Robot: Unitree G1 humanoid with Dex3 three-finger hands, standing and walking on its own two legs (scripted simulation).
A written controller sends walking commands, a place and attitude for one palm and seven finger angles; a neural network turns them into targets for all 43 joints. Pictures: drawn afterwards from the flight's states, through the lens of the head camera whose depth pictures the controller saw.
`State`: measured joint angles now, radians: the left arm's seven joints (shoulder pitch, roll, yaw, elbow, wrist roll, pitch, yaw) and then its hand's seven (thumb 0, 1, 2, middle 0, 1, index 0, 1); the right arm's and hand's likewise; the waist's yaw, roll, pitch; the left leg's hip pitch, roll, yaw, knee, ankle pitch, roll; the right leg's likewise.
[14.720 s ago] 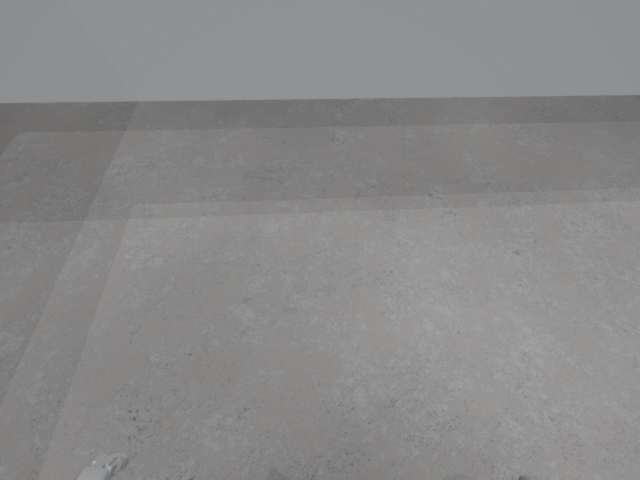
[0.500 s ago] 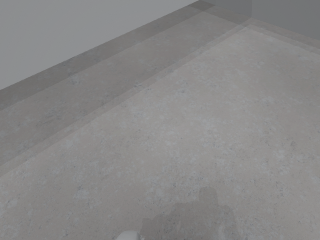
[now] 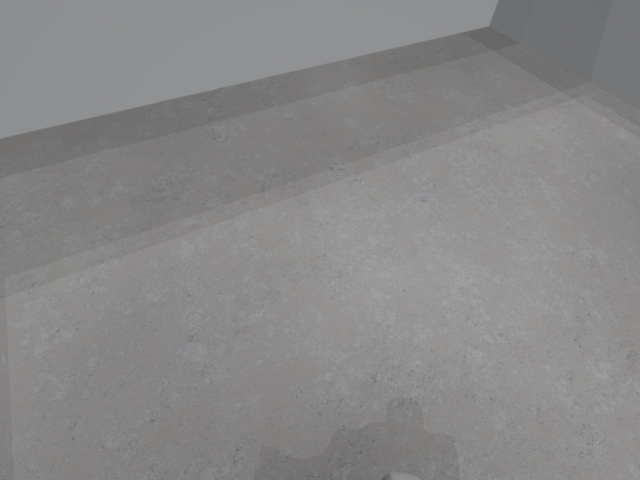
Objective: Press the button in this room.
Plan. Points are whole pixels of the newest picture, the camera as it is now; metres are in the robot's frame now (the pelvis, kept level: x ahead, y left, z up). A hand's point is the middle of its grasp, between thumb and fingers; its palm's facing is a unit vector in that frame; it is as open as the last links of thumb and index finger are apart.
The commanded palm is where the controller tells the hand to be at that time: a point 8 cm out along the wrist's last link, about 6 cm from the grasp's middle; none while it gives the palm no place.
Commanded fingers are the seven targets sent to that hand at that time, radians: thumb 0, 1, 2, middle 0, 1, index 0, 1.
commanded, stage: turn or walk to find it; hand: left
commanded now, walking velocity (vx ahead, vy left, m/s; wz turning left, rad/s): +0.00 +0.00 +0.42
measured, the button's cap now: out of the picture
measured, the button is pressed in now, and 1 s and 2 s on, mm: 0 0 0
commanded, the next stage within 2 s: stand and wait in 1.28 s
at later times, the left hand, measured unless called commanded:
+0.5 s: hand out of the picture -0.01 +0.14 -0.15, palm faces +0.26 -0.93 -0.28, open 7.3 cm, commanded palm none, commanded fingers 0.00 0.90 0.90 -0.20 -0.30 -0.20 -0.30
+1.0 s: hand out of the picture -0.09 +0.20 -0.17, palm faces +0.44 -0.86 -0.25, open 7.4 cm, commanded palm none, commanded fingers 0.00 0.90 0.90 -0.20 -0.30 -0.20 -0.30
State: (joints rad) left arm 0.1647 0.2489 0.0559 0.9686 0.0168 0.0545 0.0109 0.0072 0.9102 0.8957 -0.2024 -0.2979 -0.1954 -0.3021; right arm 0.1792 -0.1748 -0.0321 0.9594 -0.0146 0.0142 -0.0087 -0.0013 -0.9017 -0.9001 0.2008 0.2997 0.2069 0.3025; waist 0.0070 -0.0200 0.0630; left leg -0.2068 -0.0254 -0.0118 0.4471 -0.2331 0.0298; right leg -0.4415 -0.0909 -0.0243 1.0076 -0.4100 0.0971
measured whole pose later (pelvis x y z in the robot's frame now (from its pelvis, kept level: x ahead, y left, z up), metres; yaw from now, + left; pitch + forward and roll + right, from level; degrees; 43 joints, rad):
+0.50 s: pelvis -0.02 -0.06 +0.00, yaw +14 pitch -1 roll +3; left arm 0.23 0.16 0.03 0.95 0.03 0.00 0.02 0.00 0.91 0.90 -0.21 -0.30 -0.20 -0.30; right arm 0.23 -0.26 -0.08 1.02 -0.02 0.08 0.01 0.00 -0.91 -0.90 0.19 0.30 0.20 0.30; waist 0.00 0.03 0.08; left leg -0.42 0.04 -0.03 1.04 -0.41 -0.08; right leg -0.22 -0.11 -0.21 0.50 -0.27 -0.03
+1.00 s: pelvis -0.06 -0.03 +0.00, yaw +25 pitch +0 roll +0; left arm 0.18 0.25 0.06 0.97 0.02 0.05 0.01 0.01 0.91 0.90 -0.20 -0.30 -0.20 -0.30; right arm 0.17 -0.18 -0.03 0.96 -0.02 0.02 -0.01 0.00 -0.90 -0.90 0.20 0.30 0.21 0.30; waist 0.01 -0.01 0.06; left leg -0.23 -0.03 -0.02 0.45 -0.21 0.03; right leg -0.43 -0.09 -0.02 0.99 -0.41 0.09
